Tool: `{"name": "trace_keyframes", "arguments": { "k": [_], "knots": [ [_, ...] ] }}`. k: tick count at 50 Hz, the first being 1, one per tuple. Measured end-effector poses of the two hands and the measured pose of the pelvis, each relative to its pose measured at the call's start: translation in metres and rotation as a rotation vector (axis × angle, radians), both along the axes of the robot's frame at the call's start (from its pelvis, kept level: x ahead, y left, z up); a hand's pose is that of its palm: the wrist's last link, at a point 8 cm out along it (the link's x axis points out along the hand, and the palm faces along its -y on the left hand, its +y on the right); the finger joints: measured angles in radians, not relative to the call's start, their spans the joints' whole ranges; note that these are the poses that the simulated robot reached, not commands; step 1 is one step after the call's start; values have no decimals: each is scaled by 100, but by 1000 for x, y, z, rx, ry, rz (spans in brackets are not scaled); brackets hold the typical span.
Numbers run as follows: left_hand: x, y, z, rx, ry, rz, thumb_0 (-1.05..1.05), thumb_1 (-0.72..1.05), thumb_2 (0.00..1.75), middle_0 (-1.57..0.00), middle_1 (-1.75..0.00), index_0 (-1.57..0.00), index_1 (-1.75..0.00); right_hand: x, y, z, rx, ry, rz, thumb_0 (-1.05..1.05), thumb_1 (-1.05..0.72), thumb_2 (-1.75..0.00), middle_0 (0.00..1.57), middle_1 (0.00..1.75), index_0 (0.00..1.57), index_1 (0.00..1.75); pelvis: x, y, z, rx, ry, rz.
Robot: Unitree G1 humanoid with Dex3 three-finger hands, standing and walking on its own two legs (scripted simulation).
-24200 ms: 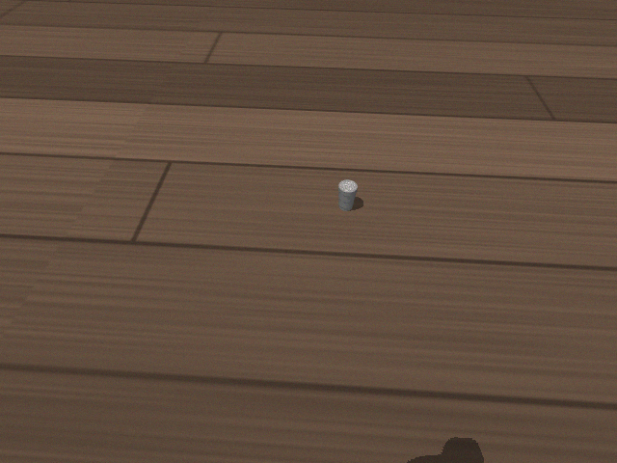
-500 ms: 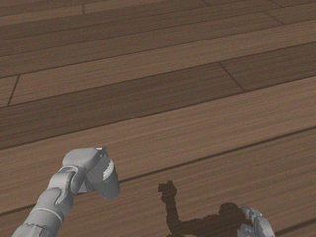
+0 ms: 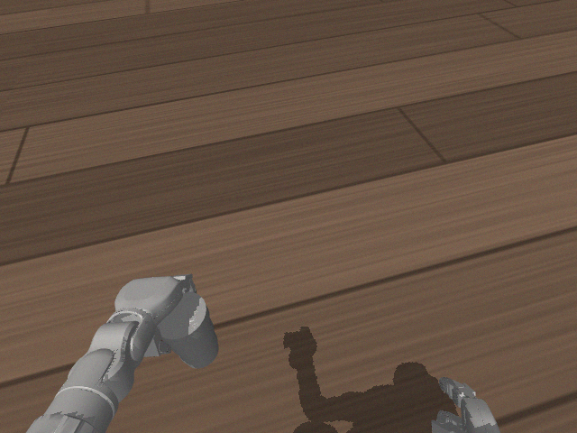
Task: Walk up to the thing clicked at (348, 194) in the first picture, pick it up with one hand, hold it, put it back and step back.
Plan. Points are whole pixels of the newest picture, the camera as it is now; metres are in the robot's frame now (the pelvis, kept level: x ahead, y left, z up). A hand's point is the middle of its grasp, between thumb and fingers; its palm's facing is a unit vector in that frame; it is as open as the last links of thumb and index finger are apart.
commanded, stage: crouch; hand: left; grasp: from the side
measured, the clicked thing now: (191, 334) +0.30 +0.18 -0.10
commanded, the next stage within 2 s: lower in 1.70 s
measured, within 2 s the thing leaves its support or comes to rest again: neither
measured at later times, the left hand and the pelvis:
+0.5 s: hand (189, 354) +0.32 +0.24 -0.27, palm faces -0.43 +0.04 -0.90, open 10.4 cm; pelvis -0.05 +0.01 -0.15, yaw +1 degrees
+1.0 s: hand (207, 374) +0.34 +0.24 -0.47, palm faces -0.45 +0.00 -0.89, open 10.4 cm; pelvis -0.08 +0.01 -0.31, yaw +2 degrees
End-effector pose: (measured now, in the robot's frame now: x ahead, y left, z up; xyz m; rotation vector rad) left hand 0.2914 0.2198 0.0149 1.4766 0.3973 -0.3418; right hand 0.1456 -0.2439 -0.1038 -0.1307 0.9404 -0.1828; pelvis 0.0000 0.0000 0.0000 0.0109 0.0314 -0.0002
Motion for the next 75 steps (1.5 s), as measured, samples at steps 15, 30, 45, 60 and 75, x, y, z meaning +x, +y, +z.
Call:
{"name": "trace_keyframes", "arguments": {
  "k": [15, 30, 45, 60, 75],
  "knots": [
    [14, 8, -119, 88, -21, -21, 2, 5, 63, -83, -94, -47, -75, -54, -27, -63, -101, 183, 5, 1, -91, -90, 20, 30, 20, 30, -26, 0, -60, -20, 241, 29],
    [41, 15, -275, 115, -33, 0, 4, 5, 61, -82, -92, -48, -74, -154, -25, -207, -130, 391, -57, 1, -91, -90, 20, 30, 20, 30, -62, 10, -192, -46, 503, 35],
    [48, 20, -398, 71, 0, -10, 1, 4, 65, -86, -95, -47, -76, -153, -16, -305, -116, 380, 45, 1, -90, -90, 21, 30, 21, 30, -81, 7, -291, -71, 604, 51],
    [62, 27, -458, 77, -2, 33, -1, 3, 68, -85, -94, -47, -76, -141, -34, -345, -150, 397, 109, 0, -91, -91, 21, 30, 20, 30, -80, 3, -338, -82, 623, 51],
    [59, 27, -497, 58, 11, -8, 0, 3, 68, -86, -93, -47, -76, -170, -29, -377, -126, 457, 114, 0, -92, -91, 21, 30, 20, 30, -89, 5, -373, -91, 603, 43]
  ]
}}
